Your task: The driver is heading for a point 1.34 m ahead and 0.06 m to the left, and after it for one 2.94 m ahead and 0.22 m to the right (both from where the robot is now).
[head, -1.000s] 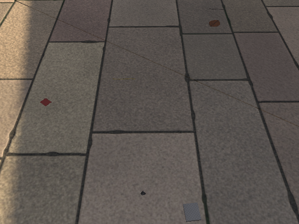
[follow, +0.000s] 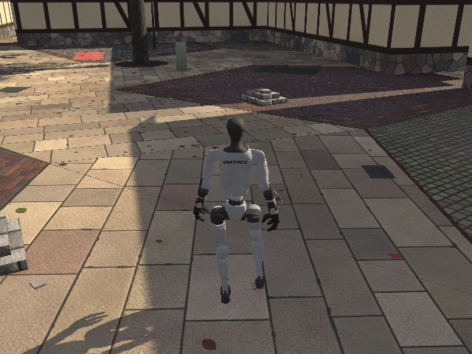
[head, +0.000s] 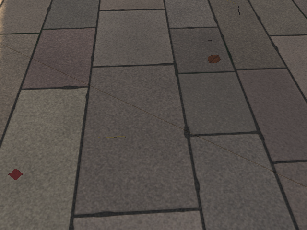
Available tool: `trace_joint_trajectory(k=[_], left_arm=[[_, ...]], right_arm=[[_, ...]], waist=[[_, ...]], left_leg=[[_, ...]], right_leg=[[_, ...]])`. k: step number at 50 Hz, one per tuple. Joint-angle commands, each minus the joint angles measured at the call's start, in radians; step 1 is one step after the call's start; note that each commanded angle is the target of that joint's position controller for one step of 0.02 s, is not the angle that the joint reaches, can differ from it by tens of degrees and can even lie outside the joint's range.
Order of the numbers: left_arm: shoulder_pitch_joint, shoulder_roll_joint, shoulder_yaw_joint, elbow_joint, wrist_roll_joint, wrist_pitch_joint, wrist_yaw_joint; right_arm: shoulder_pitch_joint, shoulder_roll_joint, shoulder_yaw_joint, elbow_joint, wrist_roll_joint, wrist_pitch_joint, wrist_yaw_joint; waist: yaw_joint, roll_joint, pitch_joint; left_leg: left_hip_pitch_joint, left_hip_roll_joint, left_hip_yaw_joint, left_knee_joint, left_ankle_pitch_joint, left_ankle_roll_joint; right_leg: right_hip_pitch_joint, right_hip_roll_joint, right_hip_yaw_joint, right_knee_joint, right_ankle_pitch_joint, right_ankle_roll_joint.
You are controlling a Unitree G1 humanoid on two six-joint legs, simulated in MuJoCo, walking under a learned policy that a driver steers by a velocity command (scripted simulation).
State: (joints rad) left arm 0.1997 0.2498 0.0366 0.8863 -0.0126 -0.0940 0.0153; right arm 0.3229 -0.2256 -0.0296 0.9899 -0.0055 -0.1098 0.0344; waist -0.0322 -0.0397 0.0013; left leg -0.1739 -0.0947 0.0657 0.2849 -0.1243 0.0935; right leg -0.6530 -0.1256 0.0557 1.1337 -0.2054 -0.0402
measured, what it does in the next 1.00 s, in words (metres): walks ahead: right foot, then left foot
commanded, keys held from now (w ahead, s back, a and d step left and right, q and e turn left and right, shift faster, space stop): w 1.00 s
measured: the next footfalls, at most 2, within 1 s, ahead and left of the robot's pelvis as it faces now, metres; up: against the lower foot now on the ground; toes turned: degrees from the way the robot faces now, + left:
right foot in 0.30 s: +0.33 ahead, -0.17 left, +0.00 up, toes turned -2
left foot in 0.86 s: +0.65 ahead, +0.07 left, +0.00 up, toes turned +3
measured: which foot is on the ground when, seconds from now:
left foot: down 0.00-0.32, up 0.34-0.84, down 0.86-1.00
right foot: up 0.00-0.28, down 0.30-0.88, up 0.90-1.00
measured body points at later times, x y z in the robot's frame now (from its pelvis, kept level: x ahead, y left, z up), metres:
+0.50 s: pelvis +0.27 -0.08 +0.00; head +0.29 -0.10 +0.45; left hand +0.33 +0.18 -0.12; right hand +0.36 -0.35 -0.14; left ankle +0.28 +0.08 -0.66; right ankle +0.29 -0.16 -0.74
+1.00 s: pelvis +0.55 -0.01 -0.01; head +0.57 +0.00 +0.44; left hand +0.58 +0.25 -0.15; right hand +0.66 -0.27 -0.13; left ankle +0.61 +0.07 -0.74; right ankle +0.46 -0.16 -0.65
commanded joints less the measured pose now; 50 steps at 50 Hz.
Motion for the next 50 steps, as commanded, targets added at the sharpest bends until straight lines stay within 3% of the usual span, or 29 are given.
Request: trace_joint_trajectory(k=[1,5,10,12,13,14,15,16,17,18,19,20,22,24,28,32,37,40,41,42,43,44,45,46,47,48,50], left_arm=[[0.034,0.043,0.012,-0.042,0.012,0.005,0.007],[-0.126,0.029,0.006,-0.083,0.003,-0.006,-0.005],[-0.25,0.042,0.003,-0.132,-0.01,-0.015,-0.035],[-0.229,0.064,0.009,-0.138,-0.01,-0.024,-0.046],[-0.178,0.081,0.018,-0.128,-0.009,-0.028,-0.047],[-0.059,0.114,0.038,-0.093,-0.007,-0.031,-0.045],[0.141,0.181,0.066,-0.039,-0.003,-0.033,-0.037],[0.288,0.292,0.094,-0.012,0.014,-0.025,-0.034],[0.314,0.235,0.077,-0.004,0.012,-0.023,-0.038],[0.232,0.168,0.055,-0.017,0.007,-0.025,-0.039],[0.13,0.131,0.041,-0.042,0.005,-0.023,-0.039],[0.058,0.099,0.03,-0.053,0.009,-0.022,-0.045],[0.02,0.065,0.021,-0.045,0.018,-0.026,-0.054],[0.056,0.084,0.027,-0.019,0.018,-0.031,-0.051],[0.129,0.111,0.033,0.017,0.016,-0.022,-0.028],[0.183,0.127,0.034,0.04,0.007,-0.014,-0.014],[0.253,0.136,0.042,0.086,-0.003,0.004,-0.007],[0.233,0.152,0.051,0.092,-0.006,0.017,-0.001],[0.212,0.162,0.054,0.087,-0.005,0.021,0.0],[0.19,0.156,0.051,0.082,-0.002,0.027,0.0],[0.183,0.129,0.038,0.068,0.007,0.029,-0.001],[0.292,0.027,0.008,0.055,0.012,0.012,-0.012],[0.294,0.014,0.0,0.069,0.004,-0.015,-0.018],[0.209,0.108,0.025,0.044,-0.025,-0.033,-0.022],[0.128,0.128,0.029,0.018,-0.035,-0.04,-0.02],[0.086,0.121,0.033,0.01,-0.022,-0.036,-0.012],[0.123,0.084,0.04,0.02,-0.007,-0.006,-0.003]], right_arm=[[-0.04,-0.134,-0.022,-0.056,0.002,-0.017,-0.02],[0.039,-0.161,-0.026,-0.039,0.018,-0.004,-0.034],[0.113,-0.17,-0.032,-0.005,0.026,0.017,-0.036],[0.104,-0.182,-0.038,-0.003,0.027,0.027,-0.038],[0.085,-0.189,-0.04,-0.007,0.026,0.033,-0.039],[0.065,-0.18,-0.035,-0.013,0.023,0.038,-0.039],[0.054,-0.144,-0.02,-0.031,0.01,0.038,-0.038],[0.147,-0.038,0.013,-0.049,0.006,0.019,-0.031],[0.157,-0.046,0.015,-0.038,0.018,-0.009,-0.026],[0.072,-0.151,-0.013,-0.06,0.045,-0.023,-0.022],[0.002,-0.164,-0.017,-0.082,0.049,-0.026,-0.024],[-0.035,-0.152,-0.02,-0.087,0.034,-0.02,-0.031],[-0.007,-0.112,-0.025,-0.08,0.022,0.009,-0.036],[0.006,-0.086,-0.025,-0.076,0.02,0.027,-0.039],[-0.14,-0.085,-0.03,-0.129,0.009,0.03,-0.04],[-0.282,-0.065,-0.023,-0.167,0.015,0.022,-0.029],[-0.407,-0.07,-0.017,-0.216,0.026,0.011,-0.004],[-0.384,-0.095,-0.024,-0.224,0.027,0.001,0.011],[-0.325,-0.116,-0.035,-0.21,0.026,-0.002,0.01],[-0.197,-0.148,-0.056,-0.171,0.024,-0.002,0.006],[-0.009,-0.206,-0.081,-0.117,0.02,-0.001,-0.002],[0.139,-0.305,-0.106,-0.089,0.0,0.005,-0.009],[0.147,-0.257,-0.088,-0.084,0.011,0.009,-0.007],[0.072,-0.2,-0.069,-0.093,0.019,0.006,-0.007],[-0.023,-0.163,-0.057,-0.118,0.018,0.006,-0.008],[-0.096,-0.132,-0.047,-0.127,0.009,0.004,-0.004],[-0.14,-0.091,-0.035,-0.122,-0.004,-0.004,0.003]], waist=[[0.047,0.074,0.053],[-0.011,0.078,0.054],[-0.049,0.094,0.081],[-0.024,0.107,0.068],[0.011,0.118,0.042],[0.075,0.112,-0.025],[0.152,0.069,-0.162],[0.149,-0.157,-0.315],[0.15,-0.229,-0.385],[0.135,-0.152,-0.248],[0.103,-0.086,-0.154],[0.074,-0.021,-0.087],[0.021,-0.047,-0.043],[0.005,-0.038,-0.021],[0.031,-0.014,0.019],[0.073,-0.02,0.05],[0.103,-0.021,0.098],[0.068,-0.036,0.072],[0.032,-0.052,0.033],[-0.036,-0.049,-0.041],[-0.109,-0.014,-0.165],[-0.091,0.199,-0.329],[-0.087,0.297,-0.41],[-0.08,0.236,-0.276],[-0.052,0.167,-0.165],[-0.018,0.094,-0.085],[0.042,0.126,-0.045]], left_leg=[[-0.098,0.283,-0.214,-0.204,0.066,0.172],[-0.015,0.266,-0.163,-0.186,0.082,0.126],[0.144,0.326,-0.18,-0.114,0.057,0.112],[0.188,0.351,-0.194,-0.06,0.104,0.097],[0.191,0.346,-0.186,-0.003,0.211,0.084],[0.174,0.303,-0.148,0.137,0.377,0.062],[0.047,0.243,-0.094,0.392,0.377,0.028],[-0.373,0.086,-0.007,0.806,0.044,-0.053],[-0.541,0.04,-0.149,0.986,-0.424,-0.049],[-0.626,0.106,-0.188,1.062,-0.373,-0.025],[-0.615,0.164,-0.155,1.035,-0.275,-0.016],[-0.573,0.2,-0.138,0.972,-0.197,-0.02],[-0.46,0.238,-0.136,0.881,-0.117,-0.031],[-0.456,0.238,-0.121,0.842,-0.074,-0.046],[-0.569,0.241,-0.116,0.637,0.091,-0.073],[-0.53,0.208,-0.083,0.408,0.233,-0.074],[-0.556,0.187,-0.079,0.277,0.181,-0.049],[-0.466,0.16,-0.059,0.235,0.076,-0.014],[-0.361,0.129,-0.032,0.227,0.051,0.001],[-0.181,0.091,-0.001,0.213,0.053,0.024],[0.108,0.143,-0.062,0.243,0.08,0.065],[0.53,0.407,-0.484,0.214,-0.043,0.213],[0.6,0.494,-0.805,0.038,-0.13,0.259],[0.489,0.463,-0.699,0.017,-0.179,0.205],[0.328,0.431,-0.551,-0.002,-0.13,0.169],[0.167,0.39,-0.443,-0.041,-0.053,0.149],[0.006,0.328,-0.325,-0.104,0.012,0.127]], right_leg=[[-0.026,-0.043,0.003,-0.145,0.156,0.027],[0.006,0.003,-0.035,-0.428,0.306,0.036],[0.003,0.032,-0.043,-0.577,0.222,0.017],[0.056,0.047,-0.051,-0.619,0.143,-0.011],[0.139,0.07,-0.071,-0.639,0.115,-0.028],[0.298,0.104,-0.098,-0.662,0.106,-0.052],[0.581,0.04,-0.025,-0.636,0.131,-0.101],[1.001,-0.215,0.385,-0.673,0.03,-0.248],[1.063,-0.288,0.683,-0.824,-0.058,-0.294],[0.95,-0.255,0.563,-0.836,-0.078,-0.239],[0.8,-0.219,0.411,-0.853,-0.005,-0.206],[0.663,-0.172,0.308,-0.893,0.069,-0.189],[0.518,-0.107,0.187,-0.957,0.142,-0.168],[0.483,-0.088,0.119,-0.985,0.242,-0.182],[0.532,-0.087,0.061,-1.008,0.328,-0.181],[0.556,-0.067,0.01,-1.029,0.262,-0.156],[0.7,-0.123,0.014,-0.983,0.253,-0.15],[0.754,-0.147,0.014,-0.906,0.385,-0.129],[0.75,-0.137,0.002,-0.84,0.539,-0.117],[0.719,-0.096,-0.033,-0.691,0.686,-0.096],[0.574,-0.039,-0.071,-0.453,0.622,-0.063],[0.161,0.11,-0.117,-0.038,0.228,0.01],[-0.008,0.188,0.021,0.159,-0.351,0.015],[-0.103,0.121,0.07,0.239,-0.32,-0.008],[-0.11,0.064,0.034,0.214,-0.229,-0.023],[-0.066,0.021,0.014,0.146,-0.145,-0.022],[0.055,-0.025,0.021,0.052,-0.065,-0.021]])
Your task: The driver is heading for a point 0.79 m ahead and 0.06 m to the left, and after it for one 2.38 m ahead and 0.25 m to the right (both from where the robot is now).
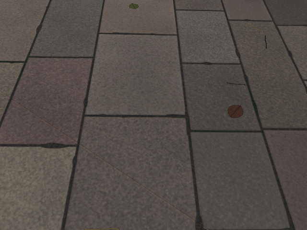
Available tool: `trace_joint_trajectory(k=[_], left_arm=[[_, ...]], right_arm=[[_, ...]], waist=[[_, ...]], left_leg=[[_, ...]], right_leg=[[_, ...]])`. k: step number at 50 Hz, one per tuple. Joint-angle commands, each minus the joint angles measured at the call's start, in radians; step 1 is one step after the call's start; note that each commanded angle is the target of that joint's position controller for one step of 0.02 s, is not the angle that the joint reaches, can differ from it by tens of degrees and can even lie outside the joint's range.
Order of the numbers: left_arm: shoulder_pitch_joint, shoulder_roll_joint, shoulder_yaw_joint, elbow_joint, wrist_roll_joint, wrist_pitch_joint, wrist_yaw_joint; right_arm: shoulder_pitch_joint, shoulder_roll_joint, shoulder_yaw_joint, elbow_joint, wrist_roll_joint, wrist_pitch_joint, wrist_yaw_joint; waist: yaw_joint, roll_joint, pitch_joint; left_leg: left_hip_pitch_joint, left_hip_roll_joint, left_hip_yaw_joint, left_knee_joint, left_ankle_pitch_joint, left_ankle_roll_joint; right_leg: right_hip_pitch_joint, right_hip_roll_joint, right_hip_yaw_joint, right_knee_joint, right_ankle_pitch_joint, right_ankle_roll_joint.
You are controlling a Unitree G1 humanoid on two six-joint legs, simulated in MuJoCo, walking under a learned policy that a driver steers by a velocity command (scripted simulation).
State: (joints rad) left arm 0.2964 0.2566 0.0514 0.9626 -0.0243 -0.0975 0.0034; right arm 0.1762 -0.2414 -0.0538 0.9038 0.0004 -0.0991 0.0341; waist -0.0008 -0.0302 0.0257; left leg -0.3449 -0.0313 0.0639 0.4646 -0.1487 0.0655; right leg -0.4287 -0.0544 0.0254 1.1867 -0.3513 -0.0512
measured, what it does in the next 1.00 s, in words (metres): walks ahead: right foot, then left foot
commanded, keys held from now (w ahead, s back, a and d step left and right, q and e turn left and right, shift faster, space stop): w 0.66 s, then w+q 0.34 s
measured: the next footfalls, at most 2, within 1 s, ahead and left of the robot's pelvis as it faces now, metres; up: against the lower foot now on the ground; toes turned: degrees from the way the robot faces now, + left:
right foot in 0.42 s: +0.41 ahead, -0.15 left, +0.00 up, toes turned -3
left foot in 1.00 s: +0.71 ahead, +0.10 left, +0.00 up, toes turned +12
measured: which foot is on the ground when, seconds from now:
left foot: down 0.00-0.44, up 0.46-0.98, down 1.00-1.00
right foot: up 0.00-0.40, down 0.42-1.00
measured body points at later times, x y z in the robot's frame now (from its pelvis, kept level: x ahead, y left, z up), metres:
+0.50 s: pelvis +0.28 -0.06 -0.01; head +0.31 -0.06 +0.44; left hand +0.46 +0.19 -0.12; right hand +0.26 -0.32 -0.16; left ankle +0.10 +0.08 -0.66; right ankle +0.37 -0.15 -0.74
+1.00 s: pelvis +0.55 -0.01 -0.02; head +0.58 +0.00 +0.43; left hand +0.51 +0.26 -0.16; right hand +0.77 -0.23 -0.12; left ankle +0.67 +0.09 -0.74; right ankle +0.38 -0.15 -0.73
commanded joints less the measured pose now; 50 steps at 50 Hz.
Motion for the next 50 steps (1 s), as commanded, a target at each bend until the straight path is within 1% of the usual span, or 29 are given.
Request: trace_joint_trajectory(k=[1,2,4,6,10,14,16,18,19,20,21,22,23,24,25,26,27,28,29,31,33,36,39,43,45,46,48,49,50], left_arm=[[0.045,0.054,0.024,-0.05,0.006,0.009,0.01],[0.042,0.047,0.025,-0.052,0.008,0.017,0.012],[-0.027,0.059,0.03,-0.078,0.015,0.023,0.016],[-0.103,0.057,0.032,-0.103,0.021,0.021,0.015],[-0.236,0.031,0.022,-0.139,0.016,0.012,0.0],[-0.352,0.029,0.012,-0.178,0.006,0.005,-0.02],[-0.39,0.034,0.009,-0.2,0.003,-0.002,-0.034],[-0.375,0.052,0.012,-0.206,0.001,-0.009,-0.044],[-0.33,0.071,0.02,-0.197,0.002,-0.011,-0.045],[-0.236,0.098,0.035,-0.172,0.005,-0.013,-0.043],[-0.064,0.147,0.061,-0.117,0.008,-0.013,-0.036],[0.125,0.229,0.082,-0.08,0.021,-0.01,-0.025],[0.161,0.268,0.086,-0.06,0.021,-0.007,-0.034],[0.138,0.169,0.059,-0.069,0.015,-0.009,-0.034],[0.046,0.133,0.046,-0.087,0.013,-0.011,-0.03],[-0.038,0.115,0.037,-0.105,0.018,-0.011,-0.03],[-0.084,0.088,0.03,-0.11,0.026,-0.012,-0.034],[-0.098,0.069,0.023,-0.106,0.036,-0.015,-0.036],[-0.094,0.062,0.022,-0.098,0.035,-0.017,-0.038],[-0.066,0.087,0.027,-0.079,0.03,-0.021,-0.031],[-0.033,0.113,0.034,-0.065,0.03,-0.019,-0.018],[-0.006,0.12,0.035,-0.05,0.032,-0.012,-0.003],[0.027,0.124,0.035,-0.032,0.03,-0.013,0.004],[0.077,0.128,0.039,0.001,0.025,-0.001,0.009],[0.077,0.136,0.043,0.007,0.02,0.01,0.012],[0.066,0.144,0.047,0.004,0.017,0.016,0.014],[0.03,0.176,0.056,-0.012,0.013,0.028,0.022],[0.01,0.184,0.057,-0.02,0.013,0.038,0.028],[0.007,0.174,0.051,-0.033,0.015,0.043,0.033]], right_arm=[[0.019,-0.079,-0.012,-0.025,-0.008,-0.017,0.004],[0.038,-0.094,-0.016,-0.014,-0.007,-0.019,0.0],[0.075,-0.124,-0.022,0.004,-0.007,-0.02,-0.013],[0.113,-0.13,-0.023,0.018,-0.004,-0.014,-0.026],[0.171,-0.138,-0.02,0.039,0.005,-0.005,-0.038],[0.243,-0.147,-0.024,0.076,0.012,0.008,-0.041],[0.261,-0.153,-0.029,0.09,0.015,0.019,-0.044],[0.25,-0.164,-0.035,0.095,0.017,0.028,-0.048],[0.231,-0.172,-0.039,0.091,0.018,0.031,-0.049],[0.203,-0.177,-0.04,0.085,0.019,0.035,-0.049],[0.19,-0.154,-0.031,0.077,0.015,0.038,-0.048],[0.202,-0.12,-0.014,0.052,-0.004,0.036,-0.048],[0.327,0.019,0.024,0.057,0.002,0.012,-0.035],[0.256,-0.096,-0.001,0.064,0.026,-0.011,-0.03],[0.158,-0.144,-0.015,0.031,0.046,-0.025,-0.027],[0.109,-0.139,-0.015,0.022,0.043,-0.027,-0.034],[0.087,-0.13,-0.023,0.021,0.027,-0.021,-0.04],[0.112,-0.11,-0.025,0.025,0.023,-0.007,-0.041],[0.131,-0.087,-0.024,0.03,0.022,0.006,-0.042],[0.12,-0.07,-0.025,0.027,0.019,0.023,-0.046],[0.044,-0.076,-0.029,0.0,0.009,0.028,-0.048],[-0.028,-0.065,-0.027,-0.017,0.012,0.028,-0.038],[-0.117,-0.051,-0.018,-0.044,0.019,0.026,-0.026],[-0.213,-0.046,-0.01,-0.093,0.024,0.027,-0.006],[-0.239,-0.049,-0.008,-0.119,0.024,0.026,0.009],[-0.239,-0.055,-0.009,-0.13,0.024,0.025,0.016],[-0.181,-0.089,-0.026,-0.136,0.021,0.027,0.025],[-0.072,-0.12,-0.046,-0.116,0.021,0.028,0.025],[0.092,-0.178,-0.079,-0.072,0.022,0.031,0.018]], waist=[[0.02,0.117,-0.06],[0.026,0.111,-0.045],[0.018,0.088,-0.014],[0.0,0.077,0.0],[-0.041,0.085,0.023],[-0.081,0.083,0.059],[-0.083,0.088,0.07],[-0.058,0.103,0.056],[-0.029,0.117,0.027],[0.028,0.125,-0.03],[0.103,0.106,-0.135],[0.153,-0.024,-0.292],[0.079,-0.288,-0.409],[0.112,-0.172,-0.363],[0.097,-0.126,-0.224],[0.064,-0.034,-0.15],[0.036,-0.007,-0.093],[0.002,-0.032,-0.085],[-0.011,-0.04,-0.077],[-0.022,-0.035,-0.045],[-0.01,-0.018,-0.013],[0.008,-0.026,0.002],[0.04,-0.026,0.025],[0.072,-0.014,0.064],[0.071,-0.018,0.072],[0.062,-0.027,0.068],[0.016,-0.062,0.008],[-0.047,-0.066,-0.056],[-0.121,-0.035,-0.145]], left_leg=[[0.145,0.252,-0.289,-0.306,0.063,0.163],[0.128,0.248,-0.261,-0.324,0.095,0.171],[0.143,0.25,-0.23,-0.346,0.154,0.179],[0.185,0.246,-0.205,-0.351,0.192,0.169],[0.222,0.215,-0.138,-0.358,0.182,0.134],[0.335,0.25,-0.135,-0.328,0.17,0.134],[0.401,0.281,-0.143,-0.289,0.202,0.129],[0.441,0.303,-0.146,-0.239,0.291,0.115],[0.444,0.3,-0.139,-0.191,0.413,0.103],[0.429,0.275,-0.113,-0.087,0.582,0.086],[0.352,0.219,-0.073,0.109,0.638,0.058],[0.122,0.149,-0.024,0.443,0.328,0.02],[-0.261,-0.037,-0.074,0.754,-0.381,-0.032],[-0.367,0.016,-0.198,0.866,-0.419,-0.011],[-0.42,0.066,-0.172,0.872,-0.328,0.006],[-0.379,0.119,-0.145,0.828,-0.232,0.004],[-0.337,0.149,-0.137,0.77,-0.178,0.0],[-0.274,0.174,-0.145,0.733,-0.142,-0.001],[-0.244,0.18,-0.141,0.702,-0.128,-0.006],[-0.261,0.189,-0.128,0.638,-0.093,-0.021],[-0.334,0.194,-0.125,0.538,-0.004,-0.042],[-0.371,0.184,-0.119,0.387,0.16,-0.049],[-0.342,0.154,-0.095,0.256,0.262,-0.039],[-0.387,0.129,-0.087,0.164,0.234,-0.015],[-0.397,0.121,-0.071,0.138,0.166,0.003],[-0.378,0.11,-0.052,0.131,0.119,0.016],[-0.241,0.05,0.016,0.136,0.016,0.048],[-0.091,0.005,0.048,0.119,0.007,0.07],[0.152,-0.026,0.03,0.081,0.044,0.105]], right_leg=[[-0.149,-0.099,0.043,-0.024,0.095,-0.005],[-0.158,-0.102,0.037,-0.05,0.119,0.003],[-0.232,-0.109,0.034,-0.14,0.203,0.023],[-0.292,-0.108,0.031,-0.251,0.303,0.038],[-0.265,-0.072,-0.004,-0.481,0.463,0.04],[-0.282,-0.045,-0.021,-0.604,0.442,0.034],[-0.295,-0.038,-0.019,-0.642,0.386,0.017],[-0.243,-0.021,-0.029,-0.672,0.314,-0.008],[-0.16,0.002,-0.046,-0.682,0.282,-0.024],[-0.014,0.039,-0.079,-0.701,0.28,-0.045],[0.23,0.05,-0.081,-0.698,0.306,-0.077],[0.555,-0.154,0.156,-0.677,0.324,-0.147],[0.85,-0.352,0.633,-0.814,0.13,-0.298],[0.811,-0.322,0.659,-0.872,0.038,-0.255],[0.677,-0.293,0.508,-0.889,0.088,-0.211],[0.524,-0.258,0.395,-0.918,0.194,-0.191],[0.403,-0.223,0.313,-0.951,0.269,-0.182],[0.334,-0.198,0.26,-0.981,0.298,-0.174],[0.298,-0.184,0.229,-1.008,0.307,-0.178],[0.259,-0.175,0.174,-1.046,0.346,-0.19],[0.269,-0.176,0.145,-1.07,0.372,-0.194],[0.305,-0.158,0.054,-1.085,0.384,-0.16],[0.325,-0.148,-0.025,-1.099,0.379,-0.132],[0.462,-0.194,-0.085,-1.072,0.411,-0.119],[0.527,-0.22,-0.106,-1.028,0.469,-0.106],[0.548,-0.229,-0.119,-0.993,0.543,-0.097],[0.56,-0.228,-0.156,-0.857,0.882,-0.072],[0.537,-0.209,-0.185,-0.704,1.023,-0.051],[0.432,-0.162,-0.211,-0.48,0.998,-0.017]])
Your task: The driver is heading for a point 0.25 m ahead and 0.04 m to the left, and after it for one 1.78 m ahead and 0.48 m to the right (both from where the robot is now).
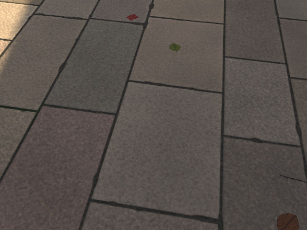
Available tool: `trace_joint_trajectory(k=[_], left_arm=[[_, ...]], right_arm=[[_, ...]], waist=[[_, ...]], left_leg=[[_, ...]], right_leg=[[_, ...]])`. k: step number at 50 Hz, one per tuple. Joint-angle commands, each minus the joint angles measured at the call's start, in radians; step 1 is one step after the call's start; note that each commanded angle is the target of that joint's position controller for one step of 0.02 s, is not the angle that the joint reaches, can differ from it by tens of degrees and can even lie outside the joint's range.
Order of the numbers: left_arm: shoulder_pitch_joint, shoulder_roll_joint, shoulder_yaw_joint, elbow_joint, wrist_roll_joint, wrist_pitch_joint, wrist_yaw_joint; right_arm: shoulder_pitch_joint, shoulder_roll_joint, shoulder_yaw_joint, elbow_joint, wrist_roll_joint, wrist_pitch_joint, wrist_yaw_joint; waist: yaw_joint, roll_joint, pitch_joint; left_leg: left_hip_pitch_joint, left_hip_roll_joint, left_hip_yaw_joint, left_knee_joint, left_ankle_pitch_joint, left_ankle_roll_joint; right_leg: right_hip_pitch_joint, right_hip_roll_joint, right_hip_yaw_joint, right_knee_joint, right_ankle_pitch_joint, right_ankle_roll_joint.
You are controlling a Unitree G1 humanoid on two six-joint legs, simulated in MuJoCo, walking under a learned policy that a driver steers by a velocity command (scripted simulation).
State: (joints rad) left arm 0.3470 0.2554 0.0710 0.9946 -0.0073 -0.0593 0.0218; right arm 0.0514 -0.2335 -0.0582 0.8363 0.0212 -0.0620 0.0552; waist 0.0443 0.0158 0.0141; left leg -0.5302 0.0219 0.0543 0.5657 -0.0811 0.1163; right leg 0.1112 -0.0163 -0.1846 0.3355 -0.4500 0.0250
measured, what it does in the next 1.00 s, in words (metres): walks ahead, turning right: right foot, then left foot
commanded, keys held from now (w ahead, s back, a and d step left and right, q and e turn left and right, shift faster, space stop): w+q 0.02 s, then q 0.02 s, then e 0.96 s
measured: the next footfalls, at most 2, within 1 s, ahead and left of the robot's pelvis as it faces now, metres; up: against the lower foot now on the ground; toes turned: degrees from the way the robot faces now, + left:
right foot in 0.56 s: +0.31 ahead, -0.10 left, +0.00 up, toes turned -8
left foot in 1.00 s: +0.36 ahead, +0.13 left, +0.00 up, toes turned -28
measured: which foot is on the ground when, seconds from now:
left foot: down 0.00-0.56, up 0.58-0.98, down 1.00-1.00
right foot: down 0.00-0.02, up 0.04-0.54, down 0.56-1.00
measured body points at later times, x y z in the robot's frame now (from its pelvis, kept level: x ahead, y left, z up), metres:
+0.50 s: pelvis +0.20 +0.02 +0.02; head +0.23 +0.01 +0.47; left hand +0.33 +0.27 -0.11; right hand +0.30 -0.26 -0.11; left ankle +0.13 +0.09 -0.72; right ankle +0.28 -0.10 -0.70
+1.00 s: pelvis +0.26 +0.03 +0.01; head +0.30 +0.03 +0.46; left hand +0.51 +0.24 -0.08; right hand +0.28 -0.28 -0.09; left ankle +0.32 +0.15 -0.72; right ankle +0.27 -0.09 -0.72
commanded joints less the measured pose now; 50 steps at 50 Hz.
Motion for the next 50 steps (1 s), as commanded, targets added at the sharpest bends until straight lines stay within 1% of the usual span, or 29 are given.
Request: trace_joint_trajectory(k=[1,2,3,4,5,6,7,9,11,14,16,23,25,26,27,28,29,30,31,32,33,34,36,38,41,46,48,49,50], left_arm=[[-0.026,0.143,0.015,-0.096,0.023,-0.005,0.015],[0.033,0.022,-0.023,-0.135,0.024,-0.042,-0.004],[-0.022,0.113,-0.005,-0.12,-0.014,-0.079,-0.021],[-0.071,0.135,0.001,-0.124,-0.042,-0.088,-0.026],[-0.086,0.128,0.003,-0.111,-0.034,-0.083,-0.017],[-0.102,0.136,0.015,-0.102,-0.015,-0.068,-0.008],[-0.076,0.122,0.017,-0.095,-0.014,-0.046,-0.007],[-0.031,0.079,0.013,-0.077,-0.01,-0.01,0.001],[-0.039,0.069,0.014,-0.08,-0.006,0.005,0.007],[-0.106,0.069,0.012,-0.104,-0.005,0.008,0.001],[-0.16,0.071,0.011,-0.13,-0.006,0.009,-0.008],[-0.23,0.078,0.017,-0.212,-0.003,0.028,-0.042],[-0.21,0.082,0.02,-0.227,-0.008,0.027,-0.056],[-0.169,0.089,0.025,-0.224,-0.008,0.023,-0.061],[-0.096,0.119,0.038,-0.214,-0.005,0.017,-0.059],[-0.027,0.217,0.068,-0.216,0.007,0.016,-0.041],[0.007,0.303,0.081,-0.22,0.024,0.023,-0.025],[0.009,0.235,0.06,-0.238,0.03,0.021,-0.026],[-0.081,0.212,0.059,-0.267,0.017,0.019,-0.024],[-0.146,0.184,0.054,-0.283,-0.004,0.024,-0.017],[-0.182,0.16,0.046,-0.296,-0.016,0.034,-0.011],[-0.194,0.158,0.044,-0.302,-0.014,0.042,-0.004],[-0.185,0.181,0.052,-0.31,0.002,0.054,0.003],[-0.169,0.202,0.06,-0.317,0.001,0.058,0.011],[-0.187,0.211,0.063,-0.333,-0.002,0.07,0.02],[-0.21,0.203,0.059,-0.357,0.0,0.086,0.019],[-0.237,0.197,0.054,-0.371,-0.009,0.094,0.023],[-0.229,0.181,0.048,-0.376,-0.012,0.099,0.026],[-0.195,0.129,0.034,-0.383,-0.005,0.101,0.026]], right_arm=[[0.37,-0.288,-0.104,0.018,0.001,0.002,-0.025],[0.322,-0.325,-0.1,-0.012,0.0,-0.005,-0.022],[0.324,-0.233,-0.071,-0.008,-0.012,-0.006,-0.023],[0.272,-0.172,-0.055,-0.017,-0.022,-0.01,-0.027],[0.195,-0.14,-0.043,-0.031,-0.02,-0.015,-0.024],[0.146,-0.101,-0.031,-0.036,-0.021,-0.018,-0.026],[0.13,-0.093,-0.024,-0.033,-0.035,-0.021,-0.027],[0.121,-0.106,-0.024,-0.013,-0.046,-0.033,-0.03],[0.111,-0.118,-0.023,0.003,-0.051,-0.038,-0.044],[0.082,-0.135,-0.023,0.009,-0.047,-0.025,-0.069],[0.093,-0.153,-0.027,0.019,-0.042,-0.011,-0.084],[0.097,-0.166,-0.035,0.023,-0.022,0.055,-0.11],[0.08,-0.18,-0.041,0.007,-0.011,0.071,-0.118],[0.062,-0.187,-0.043,-0.004,-0.004,0.076,-0.122],[0.072,-0.189,-0.045,-0.006,0.0,0.078,-0.125],[0.074,-0.178,-0.04,-0.031,-0.022,0.068,-0.12],[0.069,-0.093,-0.016,-0.072,-0.068,0.055,-0.102],[0.076,-0.111,-0.016,-0.062,-0.049,0.042,-0.081],[0.04,-0.138,-0.024,-0.066,-0.01,0.038,-0.073],[0.025,-0.143,-0.028,-0.059,-0.008,0.042,-0.079],[0.009,-0.156,-0.035,-0.056,-0.021,0.05,-0.09],[0.009,-0.159,-0.039,-0.062,-0.025,0.058,-0.095],[0.034,-0.125,-0.033,-0.059,-0.021,0.063,-0.098],[0.04,-0.115,-0.028,-0.056,-0.017,0.061,-0.104],[0.029,-0.12,-0.028,-0.058,-0.016,0.063,-0.104],[0.041,-0.141,-0.035,-0.067,-0.01,0.041,-0.088],[0.105,-0.146,-0.041,-0.051,-0.009,0.026,-0.076],[0.144,-0.168,-0.05,-0.04,-0.013,0.023,-0.073],[0.17,-0.24,-0.066,-0.042,-0.034,0.027,-0.077]], waist=[[-0.199,0.09,-0.245],[-0.101,0.289,-0.354],[-0.144,0.155,-0.361],[-0.134,0.097,-0.253],[-0.091,-0.029,-0.167],[-0.066,-0.039,-0.127],[-0.036,-0.006,-0.113],[-0.004,0.019,-0.101],[0.007,0.033,-0.093],[-0.011,0.055,-0.086],[-0.038,0.056,-0.083],[-0.062,0.059,-0.036],[-0.048,0.068,-0.043],[-0.021,0.065,-0.065],[0.019,0.035,-0.108],[0.037,-0.096,-0.186],[-0.004,-0.317,-0.256],[0.022,-0.215,-0.389],[0.008,-0.145,-0.292],[-0.015,-0.059,-0.206],[-0.027,-0.025,-0.153],[-0.046,-0.05,-0.134],[-0.057,-0.106,-0.136],[-0.049,-0.125,-0.159],[-0.038,-0.149,-0.164],[-0.031,-0.2,-0.139],[-0.07,-0.202,-0.139],[-0.082,-0.178,-0.139],[-0.06,-0.013,-0.152]], left_leg=[[0.641,0.122,-0.279,-0.034,0.0,0.132],[0.908,0.34,-0.852,-0.221,-0.053,0.332],[0.89,0.332,-0.77,-0.247,0.078,0.276],[0.766,0.306,-0.565,-0.212,0.292,0.232],[0.596,0.266,-0.409,-0.206,0.466,0.19],[0.485,0.234,-0.32,-0.226,0.518,0.16],[0.401,0.219,-0.271,-0.253,0.553,0.146],[0.317,0.196,-0.182,-0.29,0.645,0.141],[0.306,0.181,-0.101,-0.305,0.703,0.129],[0.345,0.152,-0.007,-0.32,0.656,0.08],[0.401,0.165,0.011,-0.321,0.625,0.067],[0.555,0.253,0.004,-0.209,0.562,0.082],[0.57,0.261,0.004,-0.125,0.632,0.064],[0.562,0.24,0.025,-0.047,0.689,0.038],[0.517,0.187,0.068,0.087,0.683,-0.015],[0.331,0.094,0.099,0.318,0.408,-0.087],[-0.015,-0.118,0.071,0.628,-0.544,-0.158],[-0.065,-0.103,-0.154,0.761,-0.623,-0.149],[-0.126,-0.062,-0.169,0.774,-0.555,-0.142],[-0.144,-0.031,-0.155,0.709,-0.482,-0.146],[-0.131,-0.011,-0.144,0.637,-0.427,-0.154],[-0.073,-0.01,-0.137,0.575,-0.394,-0.162],[-0.02,-0.037,-0.116,0.459,-0.355,-0.179],[0.009,-0.047,-0.12,0.363,-0.323,-0.196],[0.065,-0.054,-0.13,0.268,-0.263,-0.205],[0.131,-0.065,-0.141,0.097,-0.261,-0.183],[0.236,-0.067,-0.121,-0.089,-0.167,-0.158],[0.327,-0.026,-0.135,-0.188,-0.089,-0.137],[0.442,0.176,-0.311,-0.244,-0.058,-0.066]], right_leg=[[-0.382,-0.136,-0.015,0.719,0.699,-0.048],[-0.77,0.1,0.133,1.053,-0.106,0.011],[-0.838,0.024,0.289,1.109,-0.101,-0.021],[-0.841,-0.023,0.264,1.086,-0.047,-0.038],[-0.788,-0.078,0.248,1.002,0.011,-0.034],[-0.735,-0.106,0.243,0.926,0.029,-0.033],[-0.66,-0.12,0.249,0.893,0.052,-0.032],[-0.598,-0.112,0.243,0.822,0.109,-0.02],[-0.609,-0.096,0.252,0.726,0.198,-0.009],[-0.619,-0.08,0.234,0.536,0.361,-0.005],[-0.638,-0.075,0.217,0.46,0.416,-0.005],[-0.715,-0.052,0.164,0.367,0.233,-0.03],[-0.681,-0.024,0.131,0.31,0.186,-0.056],[-0.606,0.004,0.107,0.231,0.231,-0.078],[-0.461,0.026,0.119,0.111,0.415,-0.113],[-0.237,-0.095,0.334,0.103,0.838,-0.189],[0.011,-0.34,0.692,0.126,1.326,-0.398],[0.059,-0.366,0.752,0.101,1.162,-0.451],[-0.015,-0.321,0.653,0.084,1.019,-0.408],[-0.103,-0.26,0.57,0.062,0.868,-0.342],[-0.186,-0.228,0.537,0.039,0.761,-0.305],[-0.26,-0.194,0.512,0.022,0.71,-0.29],[-0.296,-0.158,0.493,0.012,0.712,-0.279],[-0.291,-0.152,0.5,0.017,0.692,-0.275],[-0.335,-0.137,0.532,0.008,0.532,-0.254],[-0.341,-0.123,0.636,0.023,0.402,-0.227],[-0.358,-0.094,0.647,0.07,0.417,-0.194],[-0.404,-0.056,0.626,0.113,0.355,-0.156],[-0.536,0.033,0.525,0.295,0.122,-0.102]])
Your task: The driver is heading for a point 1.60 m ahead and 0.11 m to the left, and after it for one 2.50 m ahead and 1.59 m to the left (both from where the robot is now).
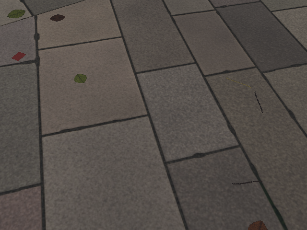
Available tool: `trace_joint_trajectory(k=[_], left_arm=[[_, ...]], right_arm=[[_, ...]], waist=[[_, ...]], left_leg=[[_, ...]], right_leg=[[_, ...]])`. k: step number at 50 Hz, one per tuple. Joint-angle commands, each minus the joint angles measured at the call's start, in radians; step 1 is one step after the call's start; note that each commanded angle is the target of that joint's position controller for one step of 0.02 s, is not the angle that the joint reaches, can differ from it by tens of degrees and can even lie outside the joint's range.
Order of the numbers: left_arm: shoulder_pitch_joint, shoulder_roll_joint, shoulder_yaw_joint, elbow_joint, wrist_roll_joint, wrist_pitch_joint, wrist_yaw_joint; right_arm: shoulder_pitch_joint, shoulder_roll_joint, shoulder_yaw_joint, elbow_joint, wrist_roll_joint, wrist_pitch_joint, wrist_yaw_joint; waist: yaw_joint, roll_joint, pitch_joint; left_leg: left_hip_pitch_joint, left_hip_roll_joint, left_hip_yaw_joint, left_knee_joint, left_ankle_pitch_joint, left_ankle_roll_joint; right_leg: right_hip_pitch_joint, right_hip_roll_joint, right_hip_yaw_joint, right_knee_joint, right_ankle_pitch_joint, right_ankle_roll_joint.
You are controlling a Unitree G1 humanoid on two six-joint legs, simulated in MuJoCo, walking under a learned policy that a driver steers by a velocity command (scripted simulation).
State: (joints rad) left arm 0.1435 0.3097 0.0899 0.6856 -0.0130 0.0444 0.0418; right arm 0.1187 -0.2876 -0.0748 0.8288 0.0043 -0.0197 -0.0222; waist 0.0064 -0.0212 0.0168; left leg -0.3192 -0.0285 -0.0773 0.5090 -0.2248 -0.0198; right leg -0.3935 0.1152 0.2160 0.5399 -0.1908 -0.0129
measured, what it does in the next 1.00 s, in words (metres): steps on the spot: right foot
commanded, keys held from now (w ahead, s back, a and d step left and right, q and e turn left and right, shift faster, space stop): e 0.04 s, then no key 0.88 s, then w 0.08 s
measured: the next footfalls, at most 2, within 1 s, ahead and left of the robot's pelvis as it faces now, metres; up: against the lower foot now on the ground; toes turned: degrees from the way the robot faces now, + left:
right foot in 0.36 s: +0.02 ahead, -0.14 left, +0.00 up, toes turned -5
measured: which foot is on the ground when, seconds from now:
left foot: down 0.00-1.00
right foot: down 0.00-0.00, up 0.02-0.34, down 0.36-1.00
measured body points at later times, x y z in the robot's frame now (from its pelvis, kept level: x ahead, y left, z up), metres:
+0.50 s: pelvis +0.00 -0.02 +0.00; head +0.01 -0.03 +0.45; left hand +0.19 +0.21 -0.09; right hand +0.06 -0.30 -0.12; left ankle +0.01 +0.13 -0.73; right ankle -0.02 -0.13 -0.73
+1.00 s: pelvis +0.01 -0.02 +0.00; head +0.01 -0.02 +0.45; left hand +0.14 +0.22 -0.12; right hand +0.03 -0.30 -0.14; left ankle +0.01 +0.13 -0.73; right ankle -0.02 -0.13 -0.73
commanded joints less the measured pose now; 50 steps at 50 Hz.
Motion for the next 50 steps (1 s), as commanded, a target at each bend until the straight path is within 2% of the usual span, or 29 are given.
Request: trace_joint_trajectory(k=[1,2,3,4,5,6,9,12,15,17,18,19,20,21,22,23,24,26,34,46,47,48,49,50], left_arm=[[0.022,0.067,0.017,-0.112,-0.003,-0.014,0.002],[0.035,0.155,0.039,-0.101,0.012,-0.027,-0.007],[0.056,0.19,0.055,-0.071,0.003,-0.025,-0.01],[0.08,0.167,0.054,-0.042,0.004,-0.015,-0.006],[0.085,0.14,0.047,-0.034,0.009,-0.007,-0.002],[0.08,0.108,0.037,-0.037,0.007,-0.003,-0.004],[0.015,0.066,0.015,-0.072,-0.004,-0.009,-0.005],[-0.021,0.028,-0.01,-0.092,0.007,-0.013,-0.013],[-0.001,0.053,-0.006,-0.079,0.001,-0.013,-0.02],[0.061,0.05,-0.004,-0.045,0.005,-0.015,-0.024],[0.068,0.077,0.0,-0.047,0.011,-0.014,-0.021],[0.095,0.134,0.009,-0.055,0.019,-0.011,-0.011],[0.029,0.133,0.0,-0.053,0.032,-0.009,-0.014],[-0.009,0.06,-0.014,-0.068,0.033,-0.02,-0.027],[-0.013,0.039,-0.021,-0.053,0.039,-0.029,-0.034],[-0.003,0.055,-0.017,-0.048,0.041,-0.037,-0.037],[0.001,0.062,-0.018,-0.043,0.038,-0.045,-0.04],[0.017,0.053,-0.023,-0.027,0.031,-0.053,-0.037],[0.016,0.039,-0.027,0.005,0.026,-0.052,-0.032],[0.042,0.03,-0.027,0.1,0.021,-0.051,-0.025],[0.061,0.033,-0.026,0.117,0.019,-0.049,-0.022],[0.073,0.052,-0.018,0.127,0.012,-0.044,-0.019],[0.087,0.074,-0.01,0.132,0.007,-0.04,-0.018],[0.11,0.091,-0.005,0.137,0.003,-0.043,-0.017]], right_arm=[[0.07,-0.25,-0.059,-0.044,-0.052,-0.004,-0.002],[0.028,-0.2,-0.047,-0.078,-0.063,-0.01,-0.004],[-0.024,-0.144,-0.033,-0.099,-0.051,-0.011,-0.01],[-0.054,-0.119,-0.027,-0.106,-0.032,-0.008,-0.012],[-0.052,-0.107,-0.021,-0.105,-0.014,-0.006,-0.014],[-0.034,-0.107,-0.016,-0.101,-0.01,-0.003,-0.017],[0.042,-0.113,-0.015,-0.082,-0.014,0.008,-0.023],[0.046,-0.137,-0.019,-0.077,-0.009,0.013,-0.021],[0.066,-0.165,-0.023,-0.066,0.003,0.017,-0.009],[0.068,-0.146,-0.013,-0.054,0.02,0.017,-0.003],[0.108,-0.127,-0.005,-0.038,0.016,0.008,0.001],[0.119,-0.079,0.013,-0.048,-0.019,-0.005,0.01],[0.152,-0.024,0.028,-0.053,-0.029,-0.018,0.017],[0.084,-0.07,0.023,-0.053,-0.034,-0.016,0.012],[0.054,-0.089,0.018,-0.054,-0.029,-0.013,0.012],[0.046,-0.096,0.015,-0.042,-0.025,-0.008,0.006],[0.054,-0.107,0.012,-0.036,-0.025,0.0,0.002],[0.071,-0.1,0.015,-0.023,-0.02,0.004,0.001],[0.086,-0.092,0.014,0.042,-0.015,0.005,-0.004],[0.096,-0.091,0.014,0.123,-0.009,0.009,-0.017],[0.114,-0.083,0.015,0.137,-0.008,0.011,-0.018],[0.117,-0.082,0.014,0.143,-0.001,0.012,-0.019],[0.104,-0.075,0.014,0.138,0.005,0.01,-0.019],[0.079,-0.063,0.017,0.124,0.007,0.003,-0.018]], waist=[[0.023,0.317,-0.101],[0.017,0.273,-0.097],[0.031,0.186,-0.084],[0.042,0.142,-0.064],[0.03,0.139,-0.054],[0.02,0.14,-0.045],[-0.023,0.173,-0.055],[-0.04,0.212,-0.082],[-0.048,0.23,-0.08],[-0.008,0.196,-0.064],[-0.013,0.158,-0.077],[-0.033,0.003,-0.142],[-0.091,-0.175,-0.138],[-0.046,-0.126,-0.116],[-0.042,-0.113,-0.095],[-0.028,-0.101,-0.075],[-0.027,-0.104,-0.048],[-0.034,-0.087,-0.029],[-0.032,-0.006,-0.022],[-0.031,0.011,-0.015],[-0.031,0.001,-0.034],[-0.023,-0.016,-0.018],[-0.01,-0.044,0.019],[0.008,-0.086,0.064]], left_leg=[[0.212,0.412,-0.442,-0.244,0.26,0.239],[0.158,0.473,-0.473,-0.248,0.291,0.316],[0.134,0.405,-0.351,-0.221,0.282,0.279],[0.13,0.323,-0.246,-0.2,0.25,0.224],[0.144,0.29,-0.2,-0.192,0.249,0.205],[0.137,0.273,-0.159,-0.19,0.298,0.211],[0.219,0.251,-0.098,-0.185,0.337,0.23],[0.22,0.259,-0.071,-0.171,0.342,0.231],[0.189,0.269,-0.081,-0.145,0.373,0.235],[0.143,0.245,-0.066,-0.101,0.353,0.193],[0.082,0.228,-0.055,-0.081,0.289,0.135],[-0.002,0.161,0.016,0.038,0.119,0.06],[-0.015,0.096,0.084,0.008,-0.108,0.003],[0.055,0.1,0.07,-0.011,-0.07,-0.027],[0.072,0.095,0.078,-0.025,0.006,-0.032],[0.085,0.089,0.089,-0.018,0.041,-0.035],[0.088,0.091,0.085,-0.023,0.065,-0.035],[0.108,0.094,0.08,-0.037,0.086,-0.029],[0.138,0.098,0.085,-0.06,0.111,-0.033],[0.148,0.097,0.091,-0.068,0.114,-0.026],[0.15,0.079,0.112,-0.058,0.021,-0.023],[0.114,0.05,0.143,-0.019,-0.121,-0.013],[0.052,0.032,0.163,0.029,-0.231,-0.001],[-0.024,0.02,0.17,0.093,-0.28,0.01]], right_leg=[[-0.233,0.056,-0.057,0.292,-0.434,-0.013],[-0.244,-0.027,-0.034,0.518,-0.435,0.02],[-0.224,-0.041,-0.034,0.601,-0.361,0.031],[-0.22,-0.044,-0.05,0.641,-0.303,0.048],[-0.24,-0.041,-0.054,0.683,-0.257,0.063],[-0.232,-0.036,-0.065,0.705,-0.239,0.076],[-0.225,-0.052,-0.109,0.545,-0.209,0.098],[-0.081,-0.107,-0.162,0.297,-0.233,0.1],[0.06,-0.098,-0.225,0.091,-0.186,0.084],[0.201,-0.085,-0.243,-0.182,0.022,0.039],[0.311,-0.126,-0.18,-0.224,0.131,0.009],[0.439,-0.275,-0.016,-0.181,0.403,-0.034],[0.348,-0.365,0.038,-0.143,0.437,-0.133],[0.263,-0.327,0.025,-0.161,0.276,-0.151],[0.246,-0.271,-0.013,-0.16,0.155,-0.112],[0.221,-0.233,-0.039,-0.159,0.105,-0.082],[0.198,-0.226,-0.043,-0.162,0.101,-0.07],[0.177,-0.213,-0.055,-0.155,0.11,-0.057],[0.179,-0.185,-0.083,-0.132,0.123,-0.049],[0.182,-0.153,-0.126,-0.12,0.123,-0.033],[0.19,-0.144,-0.132,-0.128,0.013,-0.037],[0.181,-0.139,-0.124,-0.14,-0.184,-0.055],[0.154,-0.162,-0.078,-0.178,-0.407,-0.082],[0.136,-0.217,0.011,-0.24,-0.568,-0.118]])
Over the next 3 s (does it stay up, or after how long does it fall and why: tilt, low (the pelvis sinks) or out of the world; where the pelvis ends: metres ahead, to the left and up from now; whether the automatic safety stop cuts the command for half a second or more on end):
stays up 1.00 -0.13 0.01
